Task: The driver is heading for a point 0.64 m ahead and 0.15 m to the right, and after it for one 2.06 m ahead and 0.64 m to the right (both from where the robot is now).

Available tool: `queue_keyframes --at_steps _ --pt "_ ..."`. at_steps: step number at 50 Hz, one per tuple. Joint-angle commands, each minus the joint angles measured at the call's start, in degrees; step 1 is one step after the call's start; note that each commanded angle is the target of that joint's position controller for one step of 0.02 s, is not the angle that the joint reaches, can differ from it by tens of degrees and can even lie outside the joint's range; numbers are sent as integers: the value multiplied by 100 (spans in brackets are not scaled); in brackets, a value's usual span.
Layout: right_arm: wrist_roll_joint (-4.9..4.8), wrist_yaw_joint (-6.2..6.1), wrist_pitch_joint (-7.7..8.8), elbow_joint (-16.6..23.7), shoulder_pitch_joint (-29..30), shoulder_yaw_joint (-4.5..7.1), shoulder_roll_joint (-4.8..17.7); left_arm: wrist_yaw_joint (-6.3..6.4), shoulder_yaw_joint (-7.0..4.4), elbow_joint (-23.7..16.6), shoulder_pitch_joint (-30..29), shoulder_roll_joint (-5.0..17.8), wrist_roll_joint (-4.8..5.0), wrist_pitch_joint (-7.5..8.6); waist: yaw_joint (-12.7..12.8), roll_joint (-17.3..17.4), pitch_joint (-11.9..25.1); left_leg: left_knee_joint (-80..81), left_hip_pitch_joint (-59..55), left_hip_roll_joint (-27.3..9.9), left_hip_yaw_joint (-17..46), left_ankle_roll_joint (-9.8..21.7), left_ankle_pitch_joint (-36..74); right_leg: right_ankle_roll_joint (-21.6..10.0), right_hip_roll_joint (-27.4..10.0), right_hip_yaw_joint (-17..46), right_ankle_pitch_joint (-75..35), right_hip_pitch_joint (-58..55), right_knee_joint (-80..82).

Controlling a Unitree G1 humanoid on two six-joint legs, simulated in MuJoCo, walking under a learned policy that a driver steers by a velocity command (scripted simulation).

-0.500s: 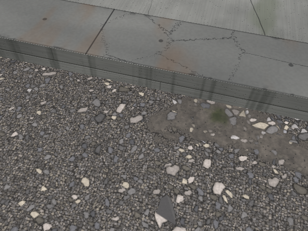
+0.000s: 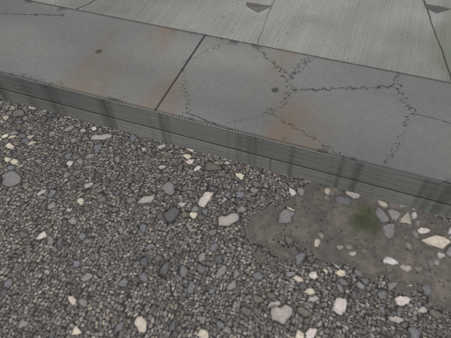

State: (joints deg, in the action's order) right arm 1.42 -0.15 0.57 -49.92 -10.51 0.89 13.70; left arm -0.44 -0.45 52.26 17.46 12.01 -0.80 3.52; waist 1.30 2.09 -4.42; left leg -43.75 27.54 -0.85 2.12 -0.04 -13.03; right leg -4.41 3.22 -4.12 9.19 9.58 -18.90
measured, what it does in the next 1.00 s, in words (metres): walks ahead: left foot, then left foot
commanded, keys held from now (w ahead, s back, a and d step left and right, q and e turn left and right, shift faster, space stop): no key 0.30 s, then w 0.66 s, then w+e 0.04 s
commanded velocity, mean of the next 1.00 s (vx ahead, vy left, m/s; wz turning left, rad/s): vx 0.27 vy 0.00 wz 0.00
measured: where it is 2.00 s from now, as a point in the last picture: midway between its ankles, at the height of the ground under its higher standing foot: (244, 256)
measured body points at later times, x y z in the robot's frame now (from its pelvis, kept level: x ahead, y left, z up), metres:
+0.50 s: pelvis +0.07 +0.02 -0.01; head +0.07 +0.02 +0.44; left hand +0.07 +0.27 -0.16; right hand +0.07 -0.23 -0.16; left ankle +0.08 +0.12 -0.75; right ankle +0.03 -0.07 -0.73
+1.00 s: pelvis +0.27 +0.03 -0.02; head +0.30 +0.03 +0.42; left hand +0.14 +0.25 -0.16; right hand +0.47 -0.19 -0.13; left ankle +0.40 +0.11 -0.74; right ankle +0.07 -0.07 -0.74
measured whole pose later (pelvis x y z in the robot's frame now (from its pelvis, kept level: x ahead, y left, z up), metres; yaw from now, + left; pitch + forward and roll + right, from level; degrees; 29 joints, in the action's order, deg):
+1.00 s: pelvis +0.27 +0.03 -0.02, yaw -1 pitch +1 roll +0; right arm 1.4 1.3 3.2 -51.4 2.1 1.9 11.2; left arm 0.9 -1.5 64.6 29.8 9.5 -1.1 5.2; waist 4.4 -0.2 -3.1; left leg -30.5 27.3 0.4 -6.1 5.9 -7.7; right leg -1.5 0.7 -1.8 25.3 -8.7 -17.0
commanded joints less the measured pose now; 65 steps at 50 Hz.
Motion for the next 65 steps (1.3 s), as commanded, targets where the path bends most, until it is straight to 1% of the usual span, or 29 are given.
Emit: queue_keyframes --at_steps 1,4,6,7,9,15,17,20,22,25,28,29,30,31,32,33,36,39,45,47,49,50,51,52,53,55,57,61,65 --pt "-28 -67 -25 -28 -482 22 277 29 -154 -157 42 787 -1 7 -138 -863 797 535 -1199 64 -271 2 291 -636 -1395 592 -3628 131 103" --pt "12 -129 26 -160 -467 -2 253 87 -120 -87 -124 714 38 -90 -262 -643 522 1722 -1849 13 -226 157 629 -451 -1392 850 -1828 496 -97" --pt "70 -202 118 -247 -622 73 738 117 -83 -39 302 539 -50 -113 -53 115 591 2178 -2592 -921 774 335 2293 -35 -946 751 -121 836 -516" --pt "-59 -211 87 -278 -339 81 826 125 -1 176 996 158 50 -170 311 686 660 2223 -2257 -1333 1148 813 2525 69 -528 478 980 596 -363" --pt "-111 -146 84 -301 -62 -11 380 196 -51 344 595 440 11 -307 101 351 232 2454 -1379 -873 935 647 1263 172 -513 528 686 -2 -126" --pt "-132 -211 95 -707 -311 3 331 217 -36 621 359 385 21 -304 -49 -57 322 2383 -1939 -524 573 457 1598 224 -764 667 60 -34 37" --pt "-119 -200 65 -822 -440 72 449 218 -56 712 392 394 -17 -303 -95 -23 374 2435 -1955 -387 576 597 89 154 -560 478 1017 60 -190" --pt "-93 -148 -21 -951 -812 238 704 141 -60 610 194 298 -123 -295 -277 316 -203 3089 -1721 -856 1505 1077 -2703 2 -261 166 2089 1061 -1072" --pt "-65 -116 -2 -1054 -1107 302 736 90 -50 525 87 192 -152 -227 -354 509 -278 3539 -1800 -1435 2338 1479 -3052 -75 -254 44 1835 1384 -1689" --pt "-55 -74 96 -975 -737 334 689 22 -99 496 162 256 -89 -81 -103 358 -65 3667 -1494 -1487 2146 1471 -2289 -203 -451 280 1631 973 -1848" --pt "-161 -43 110 -799 -34 351 605 41 -125 872 1066 144 -47 -13 435 89 11 3006 -262 -724 974 997 -2010 -223 -166 14 906 -915 -464" --pt "-147 -31 138 -668 199 304 409 89 -182 991 1506 356 -98 3 599 -471 -5 2103 513 -351 504 792 -1941 -315 -661 782 1499 -1572 96" --pt "-171 12 184 -454 430 191 -16 144 -299 1036 1961 831 -97 26 731 -1624 56 460 1356 375 -389 496 -1602 -644 -1953 2866 3138 -1941 1275" --pt "21 28 202 -342 545 243 271 163 -378 1082 1862 1048 -78 -29 601 -1468 -503 -287 1794 253 -400 488 -1425 -965 -2572 3630 3503 -1427 1597" --pt "79 75 225 -384 466 278 391 166 -327 962 1414 792 -71 -34 286 -855 -681 -678 1743 -15 -146 491 -992 -961 -2416 3358 3267 -1085 1534" --pt "53 124 252 -496 237 269 310 155 -302 871 1151 663 -40 1 97 -684 -603 -811 1633 -95 -117 458 -657 -813 -2158 2925 2757 -1040 1538" --pt "79 212 264 -604 127 270 213 153 -245 856 1083 467 -8 146 -36 -606 -310 -967 1403 -195 -333 289 39 -589 -1646 1789 813 -1184 1452" --pt "59 208 213 -371 676 231 84 150 -204 1005 1411 382 -13 196 67 -689 -334 -669 1534 -196 -536 144 358 -620 -1503 1295 -502 -1200 1288" --pt "-20 208 205 127 1677 128 38 160 -217 1087 1539 537 -45 231 235 -905 -417 815 624 -6 -875 288 716 -608 -1489 818 -2056 -1003 1059" --pt "-23 165 225 141 1472 167 153 167 -238 1086 1389 613 -43 234 50 -890 -315 1049 86 106 -903 502 601 -531 -1607 718 -3015 -1111 729" --pt "-15 85 296 -172 383 293 377 163 -266 1060 1195 708 -20 221 -448 -769 266 1330 -1268 393 -927 729 483 -365 -1519 554 -4536 -1113 -587" --pt "28 20 359 -476 -583 390 552 145 -257 1026 1106 705 6 207 -857 -600 776 1585 -2538 305 -801 848 583 -262 -1285 428 -4130 -581 -1741" --pt "181 -46 411 -613 -1556 525 1049 111 -182 852 1163 436 33 192 -1112 10 1512 1783 -3941 -1093 729 1062 -514 -190 -956 274 -1956 575 -3478" --pt "208 -1 375 -600 -1646 590 1429 94 -102 809 1852 -172 215 147 -706 1198 2152 2724 -4818 -2598 3489 1716 -1153 -49 15 230 2189 2210 -5410" --pt "3 29 326 -518 -1082 548 1094 118 -270 828 1314 466 67 91 -624 225 1545 3050 -3977 -2303 3375 1546 -1731 -167 -353 804 1669 2484 -5741" --pt "-26 63 428 -392 -161 351 401 58 -289 651 653 313 36 103 -272 -48 379 3393 -2414 -1817 1701 1186 -685 -190 -770 749 717 2289 -5270" --pt "-41 3 516 -517 -185 255 110 -11 -308 687 742 161 -92 -35 0 119 211 3515 -1802 -1439 709 921 248 -116 -909 718 583 1858 -4944" --pt "-63 -55 656 -677 -669 263 251 -116 -344 406 207 36 -93 -231 86 108 86 3678 -1873 -1363 -107 879 971 -30 -972 556 155 2365 -4662" --pt "-53 -85 684 -737 -967 235 247 -218 -325 31 -718 81 -77 -240 -37 91 -149 3781 -2051 -1210 -713 800 1335 73 -977 363 -663 2915 -3722"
